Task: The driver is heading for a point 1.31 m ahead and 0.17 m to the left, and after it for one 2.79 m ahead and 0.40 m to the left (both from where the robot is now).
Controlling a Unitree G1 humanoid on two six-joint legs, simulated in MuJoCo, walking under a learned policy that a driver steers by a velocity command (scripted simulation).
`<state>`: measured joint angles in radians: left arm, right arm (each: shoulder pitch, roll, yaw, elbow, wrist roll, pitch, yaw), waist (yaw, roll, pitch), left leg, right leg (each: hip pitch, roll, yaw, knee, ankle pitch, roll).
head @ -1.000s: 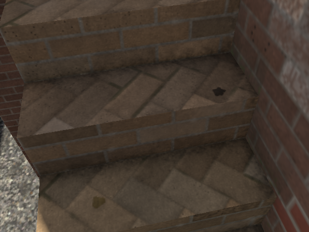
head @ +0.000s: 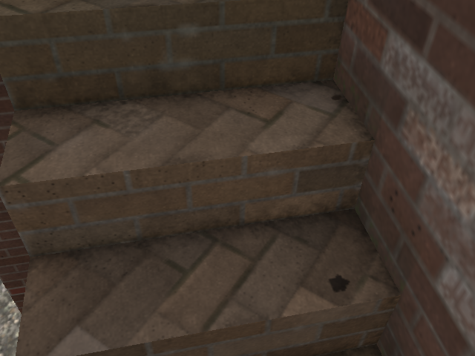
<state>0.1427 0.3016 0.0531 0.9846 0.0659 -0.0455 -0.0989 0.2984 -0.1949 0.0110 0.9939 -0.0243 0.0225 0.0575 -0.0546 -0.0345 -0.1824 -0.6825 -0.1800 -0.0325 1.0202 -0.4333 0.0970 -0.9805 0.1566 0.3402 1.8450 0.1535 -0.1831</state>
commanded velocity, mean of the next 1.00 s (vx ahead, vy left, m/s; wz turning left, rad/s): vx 0.50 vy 0.00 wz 0.44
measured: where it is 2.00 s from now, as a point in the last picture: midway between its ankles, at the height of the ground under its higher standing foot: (180, 14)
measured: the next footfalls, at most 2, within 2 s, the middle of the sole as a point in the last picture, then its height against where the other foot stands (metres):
right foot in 0.36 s outside the picture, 0.21 m higher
left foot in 0.88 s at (136, 301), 0.20 m higher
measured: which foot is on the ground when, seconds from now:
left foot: down 0.00-0.38, up 0.40-0.86, down 0.88-1.00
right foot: up 0.00-0.34, down 0.36-0.90, up 0.92-1.00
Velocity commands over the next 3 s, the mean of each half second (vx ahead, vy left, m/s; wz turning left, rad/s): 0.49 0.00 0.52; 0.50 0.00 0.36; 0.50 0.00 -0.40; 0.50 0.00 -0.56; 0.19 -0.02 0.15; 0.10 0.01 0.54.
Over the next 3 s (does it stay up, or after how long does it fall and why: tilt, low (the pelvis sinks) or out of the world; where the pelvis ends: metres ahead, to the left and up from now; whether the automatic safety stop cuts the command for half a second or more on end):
stays up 1.11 0.16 1.01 its command is cut before an obstacle after 2.1 s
